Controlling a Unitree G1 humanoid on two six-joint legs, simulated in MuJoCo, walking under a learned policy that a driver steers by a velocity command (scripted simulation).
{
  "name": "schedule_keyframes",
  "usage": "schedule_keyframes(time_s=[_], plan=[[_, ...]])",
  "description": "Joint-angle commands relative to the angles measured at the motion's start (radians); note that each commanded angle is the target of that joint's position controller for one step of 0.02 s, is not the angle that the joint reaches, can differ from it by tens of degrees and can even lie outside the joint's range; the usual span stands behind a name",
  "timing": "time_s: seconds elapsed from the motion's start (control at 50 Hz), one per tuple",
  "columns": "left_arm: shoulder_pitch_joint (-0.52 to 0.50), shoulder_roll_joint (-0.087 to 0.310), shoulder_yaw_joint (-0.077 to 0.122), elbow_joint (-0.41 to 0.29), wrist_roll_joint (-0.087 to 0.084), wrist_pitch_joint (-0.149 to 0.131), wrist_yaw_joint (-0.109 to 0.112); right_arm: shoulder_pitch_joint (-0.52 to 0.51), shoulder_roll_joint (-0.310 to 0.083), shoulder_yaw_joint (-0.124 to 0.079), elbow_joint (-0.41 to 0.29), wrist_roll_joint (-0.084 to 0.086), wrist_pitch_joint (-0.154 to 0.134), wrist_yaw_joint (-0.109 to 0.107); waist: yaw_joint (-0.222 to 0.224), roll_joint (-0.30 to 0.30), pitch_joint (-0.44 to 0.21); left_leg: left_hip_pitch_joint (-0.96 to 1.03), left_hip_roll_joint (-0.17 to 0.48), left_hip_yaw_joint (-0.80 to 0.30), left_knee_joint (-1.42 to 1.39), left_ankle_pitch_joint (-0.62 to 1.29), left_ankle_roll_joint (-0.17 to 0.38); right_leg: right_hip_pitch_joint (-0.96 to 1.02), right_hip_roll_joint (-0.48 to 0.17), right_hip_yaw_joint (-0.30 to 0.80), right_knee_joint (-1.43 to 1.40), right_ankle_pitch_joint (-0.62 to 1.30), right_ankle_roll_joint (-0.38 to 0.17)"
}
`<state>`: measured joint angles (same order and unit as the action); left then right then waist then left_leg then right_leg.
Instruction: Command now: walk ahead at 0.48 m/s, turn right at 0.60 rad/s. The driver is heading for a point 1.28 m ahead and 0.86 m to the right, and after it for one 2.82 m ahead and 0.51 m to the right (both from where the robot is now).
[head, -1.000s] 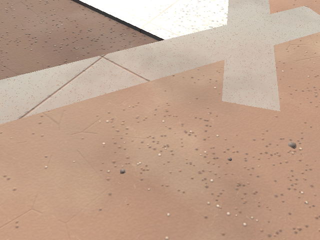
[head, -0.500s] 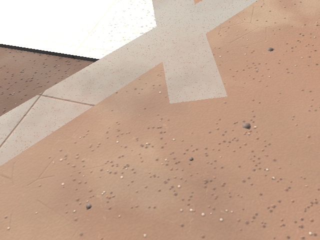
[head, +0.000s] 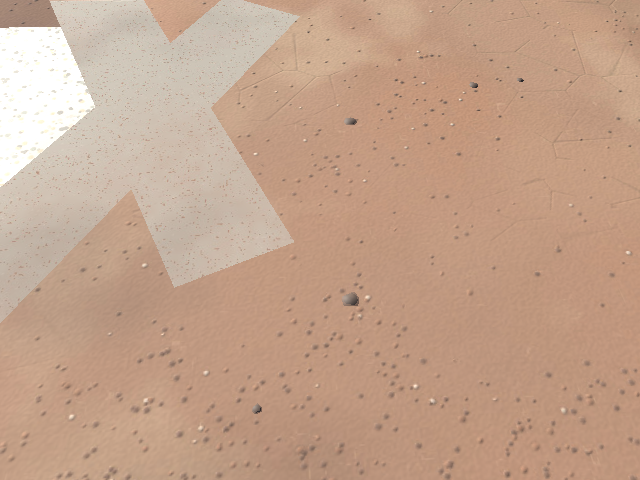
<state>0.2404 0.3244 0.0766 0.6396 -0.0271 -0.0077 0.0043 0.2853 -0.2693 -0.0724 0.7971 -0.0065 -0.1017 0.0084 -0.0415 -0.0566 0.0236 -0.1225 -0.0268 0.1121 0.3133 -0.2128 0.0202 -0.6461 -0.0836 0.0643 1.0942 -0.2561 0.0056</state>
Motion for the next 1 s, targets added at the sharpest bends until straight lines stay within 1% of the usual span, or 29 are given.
schedule_keyframes(time_s=[0.02,0.08,0.16,0.2,0.22,0.24,0.26,0.28,0.3,0.32,0.34,0.36,0.38,0.4,0.44,0.48,0.54,0.6,0.68,0.7,0.72,0.74,0.76,0.78,0.8,0.84,0.9,0.96,1.0], plan=[[-0.019,0.025,0.001,-0.074,0.005,-0.013,-0.012,-0.075,-0.152,-0.033,-0.059,0.001,-0.016,-0.005,0.023,0.122,0.028,0.029,0.287,-0.145,-0.181,0.205,0.171,-0.091,-0.045,0.033,-0.102,0.136,0.008],[-0.123,0.007,-0.01,-0.095,0.006,-0.027,-0.034,-0.056,-0.175,-0.034,-0.042,0.008,-0.006,-0.009,-0.015,0.106,0.05,0.043,0.264,-0.037,-0.172,0.261,0.141,-0.039,-0.027,-0.029,-0.287,0.269,-0.006],[-0.215,0.013,-0.01,-0.138,0.001,-0.029,-0.059,-0.001,-0.218,-0.044,-0.012,0.029,0.016,-0.009,-0.034,0.106,0.077,0.146,0.298,0.022,-0.138,0.358,0.116,-0.007,0.0,-0.089,-0.427,0.229,-0.049],[-0.185,0.049,0.008,-0.146,0.007,-0.024,-0.062,0.0,-0.251,-0.053,-0.01,0.039,0.029,-0.013,0.005,0.135,0.033,0.2,0.302,0.06,-0.02,0.685,0.096,0.086,0.061,-0.143,-0.452,0.127,-0.09],[-0.113,0.08,0.025,-0.134,0.009,-0.019,-0.06,-0.001,-0.266,-0.058,-0.012,0.044,0.038,-0.016,0.053,0.15,-0.018,0.21,0.296,0.079,0.105,0.849,0.085,0.187,0.104,-0.17,-0.458,0.08,-0.116],[0.038,0.122,0.052,-0.096,0.006,-0.014,-0.053,-0.013,-0.262,-0.054,-0.017,0.048,0.046,-0.02,0.143,0.136,-0.098,0.152,0.271,0.108,0.303,0.901,0.061,0.395,0.15,-0.186,-0.514,0.119,-0.153],[0.219,0.188,0.086,-0.052,0.001,-0.002,-0.035,0.001,-0.224,-0.038,-0.03,0.032,0.043,-0.025,0.225,0.073,-0.189,-0.067,0.236,0.109,0.588,0.689,0.021,0.708,0.114,-0.078,-0.528,0.139,-0.197],[0.185,0.316,0.101,-0.057,-0.012,-0.009,-0.025,0.114,-0.065,0.016,-0.091,-0.017,0.023,-0.009,0.084,-0.233,-0.276,-0.531,0.046,0.051,0.973,-0.304,-0.041,1.05,-0.171,0.495,-0.594,-0.017,-0.381],[0.22,0.238,0.076,-0.095,-0.005,-0.029,-0.032,0.023,-0.138,0.012,-0.105,0.014,-0.015,0.003,0.158,-0.137,-0.444,-0.639,0.001,-0.195,1.108,-0.38,-0.034,1.103,-0.253,0.806,-0.774,-0.21,-0.444],[0.187,0.177,0.056,-0.079,0.008,-0.045,-0.037,-0.091,-0.2,-0.005,-0.136,0.053,-0.033,0.01,0.178,-0.068,-0.29,-0.717,0.051,-0.212,1.094,-0.276,-0.012,1.007,-0.226,0.667,-0.808,-0.154,-0.374],[0.133,0.156,0.048,-0.076,0.007,-0.054,-0.037,-0.114,-0.182,0.004,-0.147,0.047,-0.043,0.006,0.134,0.004,-0.191,-0.69,0.093,-0.208,1.003,-0.188,0.0,0.86,-0.187,0.552,-0.807,-0.055,-0.34],[0.063,0.12,0.034,-0.083,0.009,-0.054,-0.036,-0.128,-0.174,0.003,-0.133,0.017,-0.043,-0.003,0.093,0.072,-0.116,-0.623,0.124,-0.201,0.911,-0.141,-0.002,0.715,-0.14,0.44,-0.815,0.077,-0.303],[0.022,0.114,0.029,-0.097,0.026,-0.058,-0.031,-0.095,-0.182,-0.002,-0.132,0.009,-0.035,-0.002,0.049,0.018,-0.106,-0.551,0.14,-0.214,0.872,-0.11,-0.011,0.62,-0.128,0.398,-0.826,0.195,-0.314],[-0.002,0.108,0.026,-0.102,0.029,-0.059,-0.028,-0.076,-0.186,-0.004,-0.125,0.004,-0.024,-0.001,0.031,0.016,-0.093,-0.511,0.145,-0.213,0.839,-0.104,-0.025,0.564,-0.113,0.374,-0.844,0.25,-0.316],[-0.001,0.112,0.026,-0.086,0.02,-0.063,-0.018,-0.075,-0.158,0.001,-0.117,-0.007,-0.007,0.0,0.017,0.034,-0.07,-0.482,0.141,-0.187,0.752,-0.079,-0.054,0.478,-0.088,0.301,-0.862,0.326,-0.314],[0.012,0.141,0.033,-0.068,0.021,-0.059,-0.002,-0.145,-0.13,0.011,-0.14,-0.017,0.004,-0.004,0.028,0.04,-0.021,-0.479,0.113,-0.161,0.624,0.006,-0.088,0.404,-0.056,0.224,-0.85,0.508,-0.298],[0.043,0.157,0.041,-0.04,0.013,-0.036,0.018,-0.245,-0.093,0.027,-0.162,-0.018,0.004,0.002,0.067,0.001,-0.034,-0.36,0.036,-0.131,0.382,0.232,-0.095,0.34,0.028,0.134,-0.787,0.563,-0.22],[0.09,0.156,0.044,-0.009,0.005,-0.017,0.025,-0.301,-0.11,0.02,-0.182,-0.002,0.007,0.011,0.091,-0.028,-0.06,-0.305,-0.012,-0.156,0.263,0.306,-0.083,0.38,0.019,0.205,-0.733,0.454,-0.179],[0.035,0.121,0.039,-0.023,0.006,-0.002,0.037,-0.224,-0.161,-0.009,-0.169,-0.007,0.001,0.01,0.032,-0.071,-0.086,-0.24,0.003,-0.199,0.151,0.243,-0.031,0.484,0.01,0.328,-0.554,0.39,-0.136],[0.021,0.092,0.03,-0.035,0.007,-0.002,0.035,-0.173,-0.173,-0.015,-0.161,-0.018,-0.005,0.004,0.006,-0.048,-0.125,-0.128,0.04,-0.197,0.092,0.369,-0.003,0.466,0.064,0.305,-0.449,0.357,-0.1],[0.047,0.031,0.009,-0.058,0.025,-0.003,0.034,-0.099,-0.225,-0.023,-0.166,-0.035,-0.005,-0.006,-0.003,0.096,-0.252,0.117,0.236,-0.355,0.141,0.699,0.065,0.344,0.143,0.22,-0.19,0.039,-0.05],[0.279,0.008,-0.002,-0.038,0.008,-0.001,0.027,-0.085,-0.24,-0.024,-0.162,-0.047,0.017,-0.005,0.091,0.348,-0.392,0.375,0.492,-0.691,0.149,0.837,0.272,0.113,0.249,0.159,0.057,-0.529,0.005],[0.305,0.127,0.021,-0.005,0.004,0.009,0.026,-0.115,-0.193,-0.022,-0.173,-0.01,0.036,-0.003,0.084,0.269,-0.38,0.311,0.498,-0.765,0.103,0.518,0.284,0.049,0.154,0.148,0.177,-0.437,0.04],[0.178,0.178,0.039,-0.013,-0.003,0.027,0.031,-0.149,-0.132,-0.005,-0.195,-0.005,0.048,-0.009,0.043,0.187,-0.258,0.211,0.418,-0.619,0.075,0.348,0.237,0.011,0.122,0.108,0.218,-0.352,0.064],[0.117,0.179,0.043,-0.022,-0.001,0.047,0.041,-0.189,-0.109,0.006,-0.196,-0.011,0.063,-0.013,0.045,0.134,-0.191,0.106,0.36,-0.517,0.045,0.226,0.2,0.013,0.096,0.076,0.204,-0.29,0.076],[0.086,0.143,0.04,-0.044,0.003,0.073,0.045,-0.239,-0.128,0.005,-0.189,-0.02,0.077,-0.022,0.066,0.18,-0.088,-0.092,0.291,-0.381,-0.024,0.147,0.189,0.082,0.064,0.036,0.161,-0.221,0.084],[0.08,0.082,0.025,-0.052,0.01,0.069,0.045,-0.224,-0.136,-0.004,-0.166,-0.022,0.076,-0.03,0.056,0.195,-0.097,-0.094,0.274,-0.264,-0.053,0.229,0.214,0.125,0.055,-0.013,0.04,-0.181,0.08],[0.022,0.07,0.017,-0.076,0.017,0.063,0.036,-0.213,-0.158,-0.015,-0.149,-0.012,0.083,-0.034,0.035,0.173,-0.132,-0.038,0.321,-0.233,-0.056,0.255,0.241,0.139,0.018,-0.016,-0.075,-0.137,0.072],[0.009,0.069,0.014,-0.082,0.015,0.064,0.025,-0.218,-0.18,-0.024,-0.143,-0.005,0.09,-0.031,0.031,0.179,-0.138,-0.056,0.328,-0.203,-0.082,0.137,0.234,0.186,0.01,-0.039,-0.152,-0.106,0.058]])
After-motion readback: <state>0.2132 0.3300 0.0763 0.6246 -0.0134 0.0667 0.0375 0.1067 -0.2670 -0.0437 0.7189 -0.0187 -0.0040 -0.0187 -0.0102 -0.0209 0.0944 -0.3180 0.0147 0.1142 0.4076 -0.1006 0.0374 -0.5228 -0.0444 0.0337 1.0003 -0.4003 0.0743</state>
